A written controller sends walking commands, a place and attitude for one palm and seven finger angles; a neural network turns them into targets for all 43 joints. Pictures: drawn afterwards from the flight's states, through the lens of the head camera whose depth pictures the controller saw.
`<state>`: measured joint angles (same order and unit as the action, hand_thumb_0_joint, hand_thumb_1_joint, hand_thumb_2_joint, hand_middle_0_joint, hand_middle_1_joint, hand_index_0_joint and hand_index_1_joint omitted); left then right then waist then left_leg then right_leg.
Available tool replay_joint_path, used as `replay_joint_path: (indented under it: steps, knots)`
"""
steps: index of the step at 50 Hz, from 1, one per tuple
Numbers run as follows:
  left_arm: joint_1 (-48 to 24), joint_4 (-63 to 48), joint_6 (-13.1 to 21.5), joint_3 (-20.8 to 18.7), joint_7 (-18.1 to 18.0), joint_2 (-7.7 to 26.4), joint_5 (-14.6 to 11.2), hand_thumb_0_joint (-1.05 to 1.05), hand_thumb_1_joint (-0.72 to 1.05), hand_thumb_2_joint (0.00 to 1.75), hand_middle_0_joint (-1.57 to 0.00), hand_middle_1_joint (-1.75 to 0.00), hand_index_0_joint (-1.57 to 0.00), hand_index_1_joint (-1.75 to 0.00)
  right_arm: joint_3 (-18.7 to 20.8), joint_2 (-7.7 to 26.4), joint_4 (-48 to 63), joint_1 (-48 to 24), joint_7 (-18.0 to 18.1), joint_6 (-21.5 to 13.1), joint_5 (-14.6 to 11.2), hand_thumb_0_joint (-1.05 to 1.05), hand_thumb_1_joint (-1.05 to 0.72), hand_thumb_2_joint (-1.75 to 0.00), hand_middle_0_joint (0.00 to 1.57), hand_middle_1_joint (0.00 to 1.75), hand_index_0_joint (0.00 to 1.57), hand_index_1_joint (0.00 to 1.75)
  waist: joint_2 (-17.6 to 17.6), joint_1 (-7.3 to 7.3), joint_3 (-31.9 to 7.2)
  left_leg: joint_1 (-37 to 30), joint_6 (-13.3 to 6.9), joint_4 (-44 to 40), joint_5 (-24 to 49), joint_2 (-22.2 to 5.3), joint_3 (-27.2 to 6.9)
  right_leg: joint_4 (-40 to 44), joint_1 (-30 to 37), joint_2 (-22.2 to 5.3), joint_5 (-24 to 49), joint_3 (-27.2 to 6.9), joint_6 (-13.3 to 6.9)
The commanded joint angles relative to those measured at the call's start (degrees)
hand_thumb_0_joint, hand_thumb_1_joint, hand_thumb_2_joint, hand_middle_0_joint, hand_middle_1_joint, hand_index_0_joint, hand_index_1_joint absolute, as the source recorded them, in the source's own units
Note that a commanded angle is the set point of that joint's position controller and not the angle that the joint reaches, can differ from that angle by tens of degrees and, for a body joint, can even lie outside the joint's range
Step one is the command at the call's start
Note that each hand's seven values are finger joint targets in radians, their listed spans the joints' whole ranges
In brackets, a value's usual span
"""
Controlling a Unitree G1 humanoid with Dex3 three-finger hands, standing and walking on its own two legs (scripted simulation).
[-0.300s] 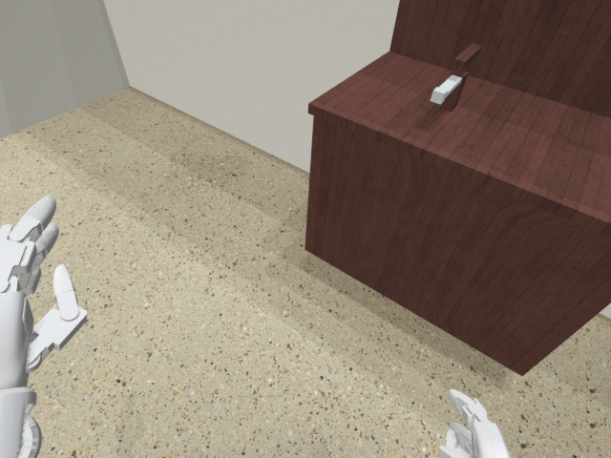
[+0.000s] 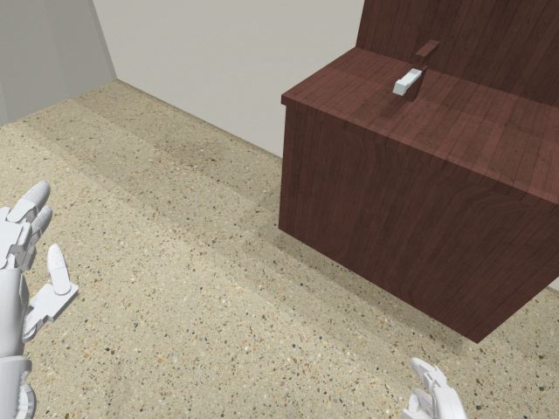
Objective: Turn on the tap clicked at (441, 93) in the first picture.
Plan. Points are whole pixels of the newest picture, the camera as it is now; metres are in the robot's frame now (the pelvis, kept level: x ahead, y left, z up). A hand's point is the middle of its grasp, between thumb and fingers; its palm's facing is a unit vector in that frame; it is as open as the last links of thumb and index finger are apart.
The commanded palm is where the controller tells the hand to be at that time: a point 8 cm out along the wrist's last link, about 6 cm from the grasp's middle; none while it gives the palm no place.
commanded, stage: look at it before walking up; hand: left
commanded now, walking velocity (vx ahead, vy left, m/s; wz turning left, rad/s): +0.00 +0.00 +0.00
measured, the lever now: (400, 87) +0.91 -0.27 +0.06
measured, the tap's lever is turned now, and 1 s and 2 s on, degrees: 0 0 0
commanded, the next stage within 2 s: walk to a spot facing it in 0.10 s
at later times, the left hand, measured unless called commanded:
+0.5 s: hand (42, 292) +0.21 +0.27 +0.15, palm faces +0.48 -0.80 -0.36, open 7.4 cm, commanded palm +0.14 +0.31 +0.18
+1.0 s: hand (53, 273) +0.23 +0.27 +0.15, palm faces +0.65 -0.61 -0.45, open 7.4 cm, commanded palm +0.15 +0.29 +0.18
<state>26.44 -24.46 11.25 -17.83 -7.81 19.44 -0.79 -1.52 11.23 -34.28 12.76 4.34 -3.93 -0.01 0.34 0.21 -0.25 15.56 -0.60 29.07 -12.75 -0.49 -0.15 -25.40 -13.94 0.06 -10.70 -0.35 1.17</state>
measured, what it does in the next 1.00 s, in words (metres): walks ahead, turning left: right foot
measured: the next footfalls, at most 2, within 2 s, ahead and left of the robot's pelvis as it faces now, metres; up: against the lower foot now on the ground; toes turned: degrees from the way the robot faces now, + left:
right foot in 0.88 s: +0.20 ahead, -0.10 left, +0.00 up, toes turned +12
left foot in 1.26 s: +0.15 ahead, +0.14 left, +0.00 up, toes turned +40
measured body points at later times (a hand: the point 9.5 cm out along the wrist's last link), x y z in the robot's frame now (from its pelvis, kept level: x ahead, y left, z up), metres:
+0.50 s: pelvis +0.01 +0.01 -0.02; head +0.01 +0.03 +0.43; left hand +0.17 +0.31 +0.17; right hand +0.17 -0.23 -0.10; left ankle +0.03 +0.11 -0.74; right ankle +0.03 -0.13 -0.74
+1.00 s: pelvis +0.11 -0.03 -0.01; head +0.14 -0.04 +0.44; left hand +0.19 +0.30 +0.18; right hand +0.35 -0.20 -0.11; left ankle +0.03 +0.09 -0.64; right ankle +0.16 -0.11 -0.74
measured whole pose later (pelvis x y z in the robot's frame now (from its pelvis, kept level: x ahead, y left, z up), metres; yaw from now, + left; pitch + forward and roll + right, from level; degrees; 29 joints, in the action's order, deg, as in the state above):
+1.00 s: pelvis +0.11 -0.03 -0.01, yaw +23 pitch -1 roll +1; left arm 25.5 -24.8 10.4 -18.3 -7.4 18.7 -0.1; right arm 1.3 13.8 -37.5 10.4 3.8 -2.1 0.7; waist -1.9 -0.2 2.7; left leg 30.3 1.4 71.7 -23.3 -0.4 -0.6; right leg -33.5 -16.0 -4.1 -17.1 10.4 -2.4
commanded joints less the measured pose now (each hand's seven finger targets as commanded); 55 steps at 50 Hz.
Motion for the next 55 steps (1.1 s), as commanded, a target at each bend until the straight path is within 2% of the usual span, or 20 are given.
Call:
replay_joint_path:
  steps: [1, 11, 17, 21, 23, 24, 25, 26, 27, 28, 30, 33, 41, 42, 43, 44, 46, 49, 52, 55]
  knots:
    - [-5.54, -13.44, 3.72, -5.75, -1.11, 9.16, -0.2, 0.0, 0.9, 0.9, -0.2, -0.3, -0.2, -0.3, 2.61, 6.88, 9.1, -6.22, 0.8, -3.05, 0.06, 0.0, -0.9, -0.9, 0.2, 0.3, 0.2, 0.3, -4.36, 0.05, -5.28, 3.23, -0.07, -8.15, 1.06, -3.34, -2.65, 2.66, 5.9, -1.62, 2.3, -1.42, -0.88]
    - [-5.06, -11.71, 3.81, -5.63, -1.08, 8.78, -0.25, 0.0, 0.9, 0.9, -0.2, -0.3, -0.2, -0.3, 2.8, 6.95, 8.76, -5.81, 0.71, -2.98, 0.1, 0.0, -0.9, -0.9, 0.2, 0.3, 0.2, 0.3, -3.01, -0.02, -4.57, 4.54, -0.52, -7.69, -3.31, -3.08, -2.84, 3.35, 5.34, -2.41, -0.87, -2.03, -1.01]
    - [-4.73, -13.4, 2.63, -6.78, -2.24, 10.0, 0.09, 0.0, 0.9, 0.9, -0.2, -0.3, -0.2, -0.3, 3.24, 6.9, 9.19, -5.63, 0.92, -1.94, 0.33, 0.0, -0.9, -0.9, 0.2, 0.3, 0.2, 0.3, -0.8, -0.85, -0.95, 11.26, -3.04, -0.93, -20.82, -1.98, -5.43, 2.64, -1.54, -8.16, -26.95, -5.35, -4.15]
    - [-5.31, -15.1, 3.24, -9.01, -2.98, 11.79, -0.02, 0.0, 0.9, 0.9, -0.2, -0.3, -0.2, -0.3, 3.23, 6.08, 8.26, -4.77, 0.67, -2.34, 0.34, 0.0, -0.9, -0.9, 0.2, 0.3, 0.2, 0.3, 6.56, -0.8, -3.31, 15.8, -1.86, 11.44, -12.64, -0.23, -0.13, 1.33, 4.64, -16.72, -21.97, -11.12, -8.29]
    - [-5.46, -16.38, 3.36, -9.17, -3.01, 11.84, -0.12, 0.0, 0.9, 0.9, -0.2, -0.3, -0.2, -0.3, 3.31, 6.06, 8.16, -4.35, 0.65, -2.22, 0.14, 0.0, -0.9, -0.9, 0.2, 0.3, 0.2, 0.3, 4.29, -1.41, -2.88, 8.1, -1.85, 6.39, -12.33, -0.9, 0.89, -3.86, -1.3, -16.71, -21.64, -7.42, -7.6]
    - [-5.8, -18.0, 3.55, -9.26, -2.8, 11.86, -0.26, 0.0, 0.9, 0.9, -0.2, -0.3, -0.2, -0.3, 3.24, 6.48, 8.23, -4.01, 0.81, -2.29, 0.02, 0.0, -0.9, -0.9, 0.2, 0.3, 0.2, 0.3, -3.13, -2.08, -1.72, 4.08, -3.5, -0.51, -13.75, -2.14, -3.25, -11.9, -6.4, -12.05, -20.33, -1.86, -5.01]
    - [-5.64, -19.77, 4.23, -9.2, -2.53, 11.46, -0.32, 0.0, 0.9, 0.9, -0.2, -0.3, -0.2, -0.3, 3.62, 7.72, 8.43, -3.99, 1.08, -2.76, -0.15, 0.0, -0.9, -0.9, 0.2, 0.3, 0.2, 0.3, -16.15, -2.4, -1.93, -2.25, -7.26, -7.86, -15.24, -9.0, -17.86, -24.3, -14.8, -4.69, -20.0, 5.47, -0.86]
    - [-5.74, -19.79, 4.81, -8.68, -2.49, 10.81, 0.18, 0.0, 0.9, 0.9, -0.2, -0.3, -0.2, -0.3, 3.55, 6.92, 7.9, -3.64, 0.87, -3.23, 0.38, 0.0, -0.9, -0.9, 0.2, 0.3, 0.2, 0.3, -23.03, -3.21, -0.75, -6.0, -12.5, -14.38, -11.88, -17.3, -38.02, -37.15, -23.38, -0.18, -25.66, 3.76, 0.77]
    - [-6.04, -19.08, 5.1, -8.91, -2.44, 11.62, 1.26, 0.0, 0.9, 0.9, -0.2, -0.3, -0.2, -0.3, 3.41, 6.15, 6.8, -3.14, 0.52, -3.72, 1.16, 0.0, -0.9, -0.9, 0.2, 0.3, 0.2, 0.3, -15.91, -3.14, -0.16, -9.02, -14.21, -13.33, -4.35, -19.41, -43.86, -42.36, -27.96, -2.51, -24.03, -1.38, 0.0]
    - [-5.33, -18.88, 5.12, -8.81, -2.08, 11.41, 1.14, 0.0, 0.9, 0.9, -0.2, -0.3, -0.2, -0.3, 3.99, 6.7, 6.0, -3.3, 0.06, -3.73, 1.08, 0.0, -0.9, -0.9, 0.2, 0.3, 0.2, 0.3, -10.05, -2.79, -1.12, -12.02, -15.09, -9.92, 5.59, -18.91, -40.79, -43.06, -29.86, -3.24, -23.18, -2.99, 0.28]
    - [-2.81, -20.31, 5.2, -8.55, -1.39, 10.83, 0.78, 0.0, 0.9, 0.9, -0.2, -0.3, -0.2, -0.3, 4.47, 7.0, 5.31, -3.17, -0.73, -4.14, 0.47, 0.0, -0.9, -0.9, 0.2, 0.3, 0.2, 0.3, -8.45, -1.72, -4.38, -15.23, -13.94, -6.08, 17.53, -14.99, -31.2, -39.09, -28.42, -2.86, -20.18, -0.67, 1.31]
    - [1.07, -17.77, 4.8, -7.93, -0.5, 9.19, -0.01, 0.0, 0.9, 0.9, -0.2, -0.3, -0.2, -0.3, 4.15, 6.7, 4.5, -3.17, -1.42, -4.19, 0.1, 0.0, -0.9, -0.9, 0.2, 0.3, 0.2, 0.3, -12.31, -1.06, -3.66, -7.02, -12.09, -8.25, 12.22, -11.1, -22.26, -32.9, -19.6, -2.01, -13.83, 2.78, 2.02]
    - [-2.0, -12.27, 3.17, -8.2, 0.47, 9.28, -0.54, 0.0, 0.9, 0.9, -0.2, -0.3, -0.2, -0.3, 3.69, 6.09, 5.81, -5.56, 0.27, -4.08, 0.22, 0.0, -0.9, -0.9, 0.2, 0.3, 0.2, 0.3, -10.51, 0.43, -2.92, 5.67, -8.79, -3.85, 0.72, -8.57, -17.95, -4.43, 4.17, 0.34, -9.36, 6.87, 2.03]
    - [-2.81, -11.62, 2.7, -8.17, 0.4, 9.63, -0.06, 0.0, 0.9, 0.9, -0.2, -0.3, -0.2, -0.3, 3.45, 5.62, 6.0, -6.07, 0.45, -3.69, -0.05, 0.0, -0.9, -0.9, 0.2, 0.3, 0.2, 0.3, -5.22, 1.12, -4.56, 12.74, -6.77, 2.88, -2.81, -6.64, -14.68, 2.58, 14.2, -3.4, -8.83, 2.59, 0.43]
    - [-4.42, -11.29, 2.12, -8.6, -0.07, 11.59, 0.79, 0.0, 0.9, 0.9, -0.2, -0.3, -0.2, -0.3, 3.65, 4.51, 6.51, -4.89, 0.55, -3.23, -0.09, 0.0, -0.9, -0.9, 0.2, 0.3, 0.2, 0.3, 10.75, 1.05, -7.22, 23.89, -3.51, 19.28, -13.23, -0.81, -7.08, 9.24, 23.48, -17.29, -17.16, -15.25, -4.86]
    - [-6.54, -10.27, 1.61, -11.06, -0.85, 14.04, -0.32, 0.0, 0.9, 0.9, -0.2, -0.3, -0.2, -0.3, 4.06, 5.56, 7.08, -6.53, 0.83, -3.01, 0.33, 0.0, -0.9, -0.9, 0.2, 0.3, 0.2, 0.3, 17.35, 1.03, -5.95, 28.68, -0.25, 37.71, -19.6, 2.48, -1.62, 13.32, 18.99, -29.36, -19.01, -32.16, -10.0]
    - [-4.42, -10.64, 2.37, -9.38, -1.36, 12.67, 0.1, 0.0, 0.9, 0.9, -0.2, -0.3, -0.2, -0.3, 4.95, 6.84, 6.82, -6.38, 0.11, -2.78, 1.09, 0.0, -0.9, -0.9, 0.2, 0.3, 0.2, 0.3, 10.26, 0.01, -3.21, 28.03, 1.12, 48.02, -14.07, -1.52, -3.63, 11.89, 11.42, -28.18, -14.91, -26.87, -11.77]
    - [-1.93, -15.12, 3.2, -9.23, -1.32, 12.41, 0.56, 0.0, 0.9, 0.9, -0.2, -0.3, -0.2, -0.3, 4.0, 5.54, 7.16, -8.61, 0.2, -0.23, 0.82, 0.0, -0.9, -0.9, 0.2, 0.3, 0.2, 0.3, 5.36, -0.26, -1.31, 24.16, 3.71, 47.19, -8.41, -4.12, -0.48, 7.61, 7.05, -21.47, 9.35, -3.39, -7.73]
    - [-3.31, -18.88, 2.9, -10.62, -2.43, 13.62, 0.12, 0.0, 0.9, 0.9, -0.2, -0.3, -0.2, -0.3, 4.3, 5.16, 8.76, -8.35, 1.22, 0.03, 1.21, 0.0, -0.9, -0.9, 0.2, 0.3, 0.2, 0.3, 6.19, -0.17, -2.81, 16.1, 3.58, 32.81, -7.65, -5.22, 3.31, 4.54, 5.24, -20.63, 23.35, 4.63, -6.85]
    - [0.01, -19.11, 1.95, -11.1, -3.57, 13.0, -0.95, 0.0, 0.9, 0.9, -0.2, -0.3, -0.2, -0.3, 4.31, 4.52, 10.62, -6.93, 1.58, 0.03, 1.31, 0.0, -0.9, -0.9, 0.2, 0.3, 0.2, 0.3, 8.66, 1.03, -5.38, 11.74, 3.32, 19.31, -7.74, -2.97, 9.18, 1.09, 8.92, -20.24, 31.7, 7.08, -6.51]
